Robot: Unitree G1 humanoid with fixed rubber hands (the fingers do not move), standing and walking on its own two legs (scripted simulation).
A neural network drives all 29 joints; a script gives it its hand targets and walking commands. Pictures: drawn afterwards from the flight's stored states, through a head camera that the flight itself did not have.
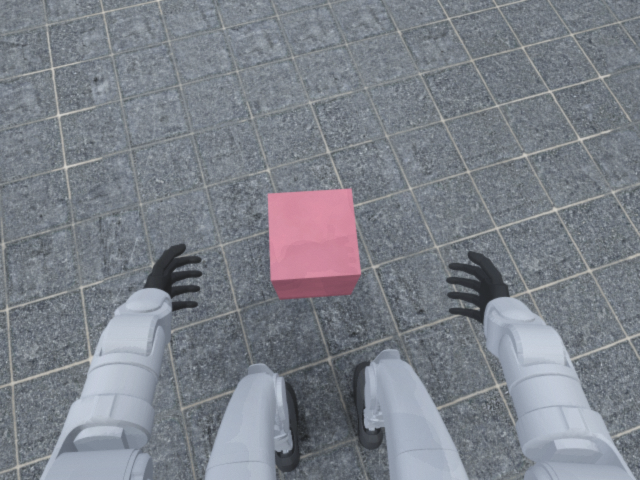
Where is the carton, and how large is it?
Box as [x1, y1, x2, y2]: [268, 188, 360, 299]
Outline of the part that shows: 351,188 268,194 270,275 273,286 280,299 350,294 360,275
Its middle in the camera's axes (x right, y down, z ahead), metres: -0.02 +0.03 +1.01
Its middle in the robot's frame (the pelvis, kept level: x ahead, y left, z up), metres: +0.53 +0.00 -0.56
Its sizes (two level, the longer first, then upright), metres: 0.210 0.200 0.250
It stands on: the floor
